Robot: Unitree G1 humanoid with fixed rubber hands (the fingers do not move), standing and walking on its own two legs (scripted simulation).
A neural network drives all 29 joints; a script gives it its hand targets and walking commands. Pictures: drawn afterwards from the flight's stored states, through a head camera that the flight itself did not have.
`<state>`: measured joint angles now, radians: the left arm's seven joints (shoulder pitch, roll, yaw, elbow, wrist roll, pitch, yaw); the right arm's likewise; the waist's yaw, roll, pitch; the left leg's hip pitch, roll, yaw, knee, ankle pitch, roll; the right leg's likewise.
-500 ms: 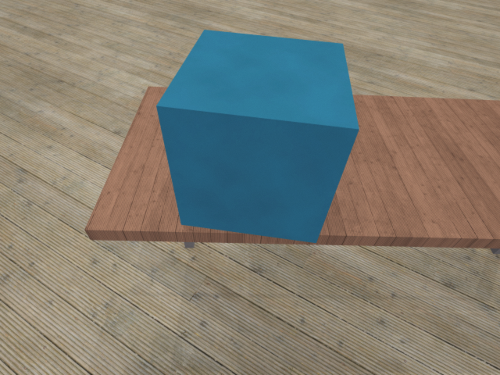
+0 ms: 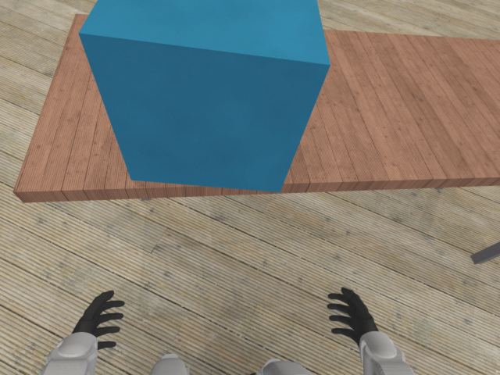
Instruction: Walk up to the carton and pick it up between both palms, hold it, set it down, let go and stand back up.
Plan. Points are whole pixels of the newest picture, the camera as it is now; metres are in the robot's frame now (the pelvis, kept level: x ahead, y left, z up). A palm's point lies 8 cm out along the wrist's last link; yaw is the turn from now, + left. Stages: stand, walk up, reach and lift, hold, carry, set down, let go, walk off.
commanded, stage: reach and lift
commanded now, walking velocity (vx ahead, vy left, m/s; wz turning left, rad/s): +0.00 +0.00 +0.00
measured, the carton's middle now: (215, 75) +0.53 +0.06 +0.14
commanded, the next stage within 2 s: none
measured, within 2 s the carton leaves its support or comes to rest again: neither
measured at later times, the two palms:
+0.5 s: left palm (42, 365) +0.16 +0.27 -0.04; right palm (363, 323) +0.20 -0.19 -0.04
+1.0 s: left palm (42, 326) +0.20 +0.25 +0.02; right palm (382, 301) +0.22 -0.20 +0.02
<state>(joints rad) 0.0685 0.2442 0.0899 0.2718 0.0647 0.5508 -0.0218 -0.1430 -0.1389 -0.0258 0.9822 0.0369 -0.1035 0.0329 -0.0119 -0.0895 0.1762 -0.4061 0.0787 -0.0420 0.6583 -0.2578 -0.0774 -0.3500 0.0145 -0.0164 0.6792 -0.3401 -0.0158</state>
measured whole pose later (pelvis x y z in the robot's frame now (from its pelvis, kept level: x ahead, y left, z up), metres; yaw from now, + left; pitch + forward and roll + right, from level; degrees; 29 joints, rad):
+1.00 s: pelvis +0.02 +0.02 +0.03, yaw -3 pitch -2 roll +0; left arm 0.31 0.31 -0.01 -0.11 -0.20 0.55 0.08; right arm 0.25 -0.20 -0.05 0.15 0.12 0.28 0.06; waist 0.10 -0.04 0.03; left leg -0.12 0.07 0.08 0.28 -0.12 -0.04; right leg -0.10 -0.01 0.07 0.30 -0.17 0.02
